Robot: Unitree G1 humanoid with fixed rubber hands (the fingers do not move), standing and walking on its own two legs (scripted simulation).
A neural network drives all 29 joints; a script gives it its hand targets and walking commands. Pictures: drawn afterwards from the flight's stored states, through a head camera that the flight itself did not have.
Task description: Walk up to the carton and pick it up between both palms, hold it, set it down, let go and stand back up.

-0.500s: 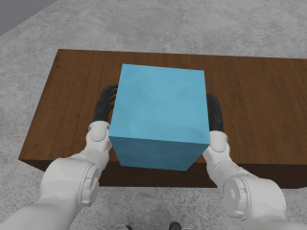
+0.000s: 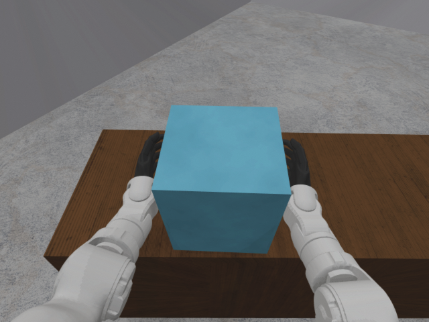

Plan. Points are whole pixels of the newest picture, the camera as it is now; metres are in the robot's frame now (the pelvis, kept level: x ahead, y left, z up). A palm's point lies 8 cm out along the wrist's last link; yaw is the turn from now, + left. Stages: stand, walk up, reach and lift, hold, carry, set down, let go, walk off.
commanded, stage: reach and lift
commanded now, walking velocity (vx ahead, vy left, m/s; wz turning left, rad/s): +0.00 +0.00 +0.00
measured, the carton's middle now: (221, 183) +0.41 -0.02 +0.05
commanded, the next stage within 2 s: none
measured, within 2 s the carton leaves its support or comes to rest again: neither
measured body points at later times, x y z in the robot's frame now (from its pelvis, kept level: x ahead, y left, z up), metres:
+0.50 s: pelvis +0.00 -0.01 +0.04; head -0.02 -0.01 +0.49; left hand +0.41 +0.12 +0.15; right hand +0.38 -0.18 +0.13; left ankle +0.01 +0.12 -0.71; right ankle +0.02 -0.14 -0.71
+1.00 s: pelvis +0.03 -0.01 +0.04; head +0.01 +0.03 +0.49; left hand +0.40 +0.14 +0.17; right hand +0.39 -0.16 +0.16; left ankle +0.01 +0.12 -0.71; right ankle +0.02 -0.14 -0.71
